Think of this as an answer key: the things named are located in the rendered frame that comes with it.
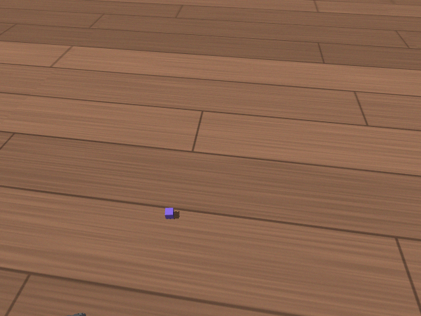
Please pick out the cube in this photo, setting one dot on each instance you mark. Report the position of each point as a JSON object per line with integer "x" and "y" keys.
{"x": 169, "y": 213}

